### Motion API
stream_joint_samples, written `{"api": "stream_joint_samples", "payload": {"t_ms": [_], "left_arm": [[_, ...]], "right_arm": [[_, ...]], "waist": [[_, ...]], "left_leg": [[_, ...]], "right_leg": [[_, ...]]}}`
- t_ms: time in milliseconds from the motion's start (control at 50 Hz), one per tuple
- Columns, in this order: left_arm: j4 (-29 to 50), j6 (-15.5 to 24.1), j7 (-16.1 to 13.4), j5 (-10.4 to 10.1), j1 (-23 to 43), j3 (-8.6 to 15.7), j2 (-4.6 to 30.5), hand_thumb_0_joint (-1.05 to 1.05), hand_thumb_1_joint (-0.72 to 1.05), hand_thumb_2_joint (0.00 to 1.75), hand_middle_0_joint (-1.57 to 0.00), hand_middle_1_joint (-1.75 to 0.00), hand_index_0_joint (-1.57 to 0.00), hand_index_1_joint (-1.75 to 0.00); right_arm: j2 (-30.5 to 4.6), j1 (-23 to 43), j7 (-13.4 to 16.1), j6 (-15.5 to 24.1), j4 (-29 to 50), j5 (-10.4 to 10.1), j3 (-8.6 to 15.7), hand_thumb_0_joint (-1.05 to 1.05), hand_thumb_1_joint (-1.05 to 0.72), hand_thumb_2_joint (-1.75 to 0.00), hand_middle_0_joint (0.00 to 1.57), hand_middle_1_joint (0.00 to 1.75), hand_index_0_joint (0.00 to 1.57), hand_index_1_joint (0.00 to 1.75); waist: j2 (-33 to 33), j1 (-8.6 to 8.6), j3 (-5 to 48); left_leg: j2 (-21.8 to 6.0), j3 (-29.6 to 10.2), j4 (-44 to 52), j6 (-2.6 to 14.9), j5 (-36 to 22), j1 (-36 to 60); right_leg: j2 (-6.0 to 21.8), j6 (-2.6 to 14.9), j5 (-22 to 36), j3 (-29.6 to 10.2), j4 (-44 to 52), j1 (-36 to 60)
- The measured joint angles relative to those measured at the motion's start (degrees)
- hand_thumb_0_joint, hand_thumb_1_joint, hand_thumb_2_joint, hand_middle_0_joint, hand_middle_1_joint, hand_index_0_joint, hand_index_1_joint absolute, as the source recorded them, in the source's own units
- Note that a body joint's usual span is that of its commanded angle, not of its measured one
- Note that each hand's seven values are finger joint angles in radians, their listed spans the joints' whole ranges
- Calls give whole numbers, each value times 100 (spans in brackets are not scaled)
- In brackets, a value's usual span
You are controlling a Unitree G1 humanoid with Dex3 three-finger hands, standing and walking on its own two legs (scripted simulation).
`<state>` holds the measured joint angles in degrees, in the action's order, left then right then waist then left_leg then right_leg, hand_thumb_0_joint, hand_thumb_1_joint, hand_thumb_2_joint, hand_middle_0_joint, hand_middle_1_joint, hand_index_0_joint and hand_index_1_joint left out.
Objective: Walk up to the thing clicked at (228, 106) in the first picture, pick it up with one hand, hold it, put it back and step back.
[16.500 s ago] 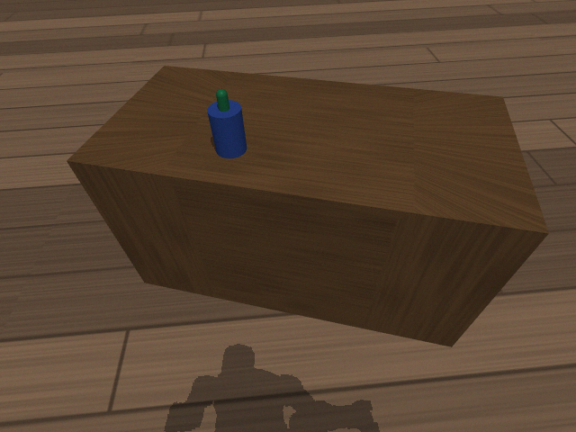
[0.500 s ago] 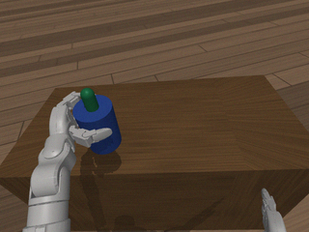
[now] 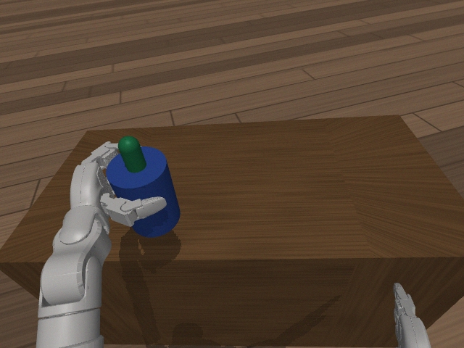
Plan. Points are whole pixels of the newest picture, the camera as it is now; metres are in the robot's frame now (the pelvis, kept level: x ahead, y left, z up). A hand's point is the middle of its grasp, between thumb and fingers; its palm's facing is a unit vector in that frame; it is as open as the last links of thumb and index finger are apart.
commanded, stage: hold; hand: left
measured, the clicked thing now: (143, 183) +0.33 +0.16 +0.18
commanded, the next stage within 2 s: crouch in 1.72 s
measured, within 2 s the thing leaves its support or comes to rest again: neither
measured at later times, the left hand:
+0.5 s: hand (134, 173) +0.33 +0.17 +0.19, palm faces +0.17 -0.98 -0.02, open 11.7 cm
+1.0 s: hand (130, 173) +0.33 +0.18 +0.20, palm faces +0.16 -0.99 -0.02, open 11.7 cm
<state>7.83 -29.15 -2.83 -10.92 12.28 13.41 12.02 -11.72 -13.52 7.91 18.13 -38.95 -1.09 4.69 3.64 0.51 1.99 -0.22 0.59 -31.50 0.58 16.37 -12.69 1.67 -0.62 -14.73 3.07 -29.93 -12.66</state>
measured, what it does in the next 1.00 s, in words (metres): stands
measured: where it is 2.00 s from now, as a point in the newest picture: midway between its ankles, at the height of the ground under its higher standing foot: outside the picture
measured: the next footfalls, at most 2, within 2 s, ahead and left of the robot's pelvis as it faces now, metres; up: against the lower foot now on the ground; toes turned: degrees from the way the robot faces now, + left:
none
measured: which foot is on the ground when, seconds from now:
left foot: down 0.00-1.00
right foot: down 0.00-1.00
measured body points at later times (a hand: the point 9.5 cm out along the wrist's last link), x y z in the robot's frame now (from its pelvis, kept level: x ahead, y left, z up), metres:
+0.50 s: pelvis +0.00 +0.00 +0.00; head -0.04 -0.02 +0.45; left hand +0.32 +0.23 +0.20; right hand +0.17 -0.25 -0.07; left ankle +0.01 +0.11 -0.73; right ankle +0.02 -0.13 -0.73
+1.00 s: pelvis +0.00 +0.00 +0.00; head -0.04 -0.02 +0.45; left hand +0.31 +0.23 +0.21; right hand +0.17 -0.25 -0.06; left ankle +0.01 +0.11 -0.73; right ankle +0.02 -0.13 -0.73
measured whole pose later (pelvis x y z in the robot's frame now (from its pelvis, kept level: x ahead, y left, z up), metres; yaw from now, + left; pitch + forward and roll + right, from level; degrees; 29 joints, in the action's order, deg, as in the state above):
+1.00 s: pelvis +0.00 +0.00 +0.00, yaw +0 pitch -3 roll -1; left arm 6.6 -30.6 -1.7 -12.0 15.6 13.2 13.3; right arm -12.0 -11.4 8.7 20.3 -42.0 -0.9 5.1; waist 4.1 0.3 2.6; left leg 0.1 0.6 -31.1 1.0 15.9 -12.2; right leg 1.9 -1.0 -14.0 3.1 -29.1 -11.9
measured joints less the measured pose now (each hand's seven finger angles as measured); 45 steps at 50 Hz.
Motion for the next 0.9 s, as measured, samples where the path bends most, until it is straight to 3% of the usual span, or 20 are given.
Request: {"api": "stream_joint_samples", "payload": {"t_ms": [140,260,360,500,600,740,900], "left_arm": [[62,-54,29,-68,-59,-157,-13,-1,-61,86,-60,-108,-67,-113],[73,-39,-47,-137,104,34,68,-1,-61,86,-60,-108,-67,-114],[58,-81,-86,-64,279,148,78,-1,-61,86,-60,-109,-67,-114],[-231,-204,41,-36,422,-24,42,-1,-61,86,-60,-109,-67,-114],[-227,-198,64,-103,205,-64,-26,-1,-61,86,-60,-109,-67,-114],[227,-89,-99,-25,-143,-1,33,-1,-61,86,-60,-109,-67,-114],[-78,-85,-52,25,212,48,153,-1,-61,86,-60,-109,-66,-114]], "right_arm": [[28,116,44,82,-85,50,4,-1,53,-5,6,5,6,5],[37,121,89,104,-78,39,59,-1,53,-5,6,5,6,5],[24,21,73,70,-110,4,35,-1,53,-5,6,5,6,5],[-5,99,-2,43,-180,-2,-18,-1,53,-5,6,5,6,5],[8,97,-40,41,-49,-6,5,-1,53,-5,6,5,6,5],[48,-6,13,39,-2,13,49,-1,53,-5,6,5,6,5],[-22,237,98,141,-274,32,32,-1,53,-5,6,5,6,5]], "waist": [[14,-47,-23],[5,-84,-1],[-4,-38,32],[25,0,-1],[18,-44,7],[-43,-45,-28],[24,-39,8]], "left_leg": [[5,15,5,13,-2,37],[-7,34,8,8,-4,41],[-9,25,14,8,-7,48],[18,18,58,24,-50,52],[9,42,71,22,-56,22],[-22,48,26,5,-15,38],[10,-4,25,23,-44,27]], "right_leg": [[4,-13,9,-15,9,34],[-8,-8,17,-35,11,28],[-11,-7,23,-26,27,42],[15,-20,58,-19,62,49],[5,-18,72,-43,73,8],[-25,-3,41,-50,38,21],[7,-19,65,1,65,48]]}}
